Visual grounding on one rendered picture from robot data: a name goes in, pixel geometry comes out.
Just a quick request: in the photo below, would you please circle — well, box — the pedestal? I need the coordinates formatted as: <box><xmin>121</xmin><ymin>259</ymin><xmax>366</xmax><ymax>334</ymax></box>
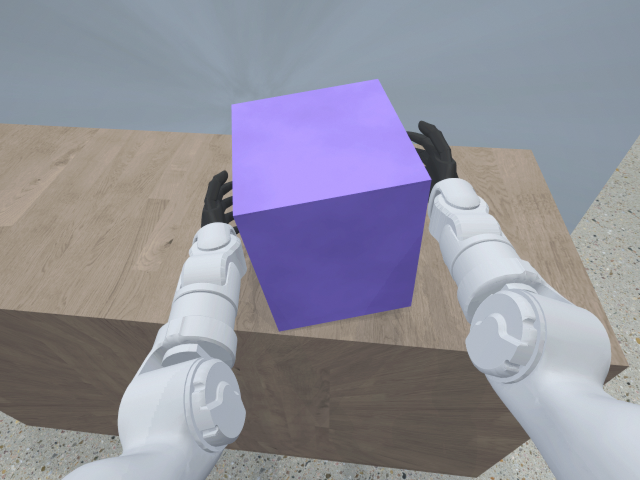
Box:
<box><xmin>0</xmin><ymin>123</ymin><xmax>629</xmax><ymax>478</ymax></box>

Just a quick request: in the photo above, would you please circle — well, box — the carton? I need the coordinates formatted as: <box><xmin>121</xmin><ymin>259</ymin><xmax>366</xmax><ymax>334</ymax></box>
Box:
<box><xmin>232</xmin><ymin>79</ymin><xmax>432</xmax><ymax>332</ymax></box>

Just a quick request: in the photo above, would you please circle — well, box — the left robot forearm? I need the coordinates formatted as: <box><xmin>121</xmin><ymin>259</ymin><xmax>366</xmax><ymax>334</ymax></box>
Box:
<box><xmin>118</xmin><ymin>222</ymin><xmax>247</xmax><ymax>442</ymax></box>

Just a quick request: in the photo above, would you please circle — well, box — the left robot upper arm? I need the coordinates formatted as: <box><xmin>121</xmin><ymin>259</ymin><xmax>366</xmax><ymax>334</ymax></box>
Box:
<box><xmin>61</xmin><ymin>357</ymin><xmax>246</xmax><ymax>480</ymax></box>

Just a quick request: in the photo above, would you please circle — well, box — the robot left hand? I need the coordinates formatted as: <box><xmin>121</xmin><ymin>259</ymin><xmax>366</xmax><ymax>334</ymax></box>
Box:
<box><xmin>201</xmin><ymin>170</ymin><xmax>239</xmax><ymax>234</ymax></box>

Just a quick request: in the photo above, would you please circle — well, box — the right robot upper arm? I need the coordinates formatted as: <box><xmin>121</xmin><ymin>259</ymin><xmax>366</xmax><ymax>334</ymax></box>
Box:
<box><xmin>465</xmin><ymin>288</ymin><xmax>640</xmax><ymax>480</ymax></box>

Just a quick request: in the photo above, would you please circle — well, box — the right robot forearm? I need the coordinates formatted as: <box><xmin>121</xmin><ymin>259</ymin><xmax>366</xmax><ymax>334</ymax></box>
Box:
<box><xmin>428</xmin><ymin>178</ymin><xmax>576</xmax><ymax>325</ymax></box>

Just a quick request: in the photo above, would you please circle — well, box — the robot right hand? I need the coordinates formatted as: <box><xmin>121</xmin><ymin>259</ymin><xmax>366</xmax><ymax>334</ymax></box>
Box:
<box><xmin>406</xmin><ymin>121</ymin><xmax>459</xmax><ymax>202</ymax></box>

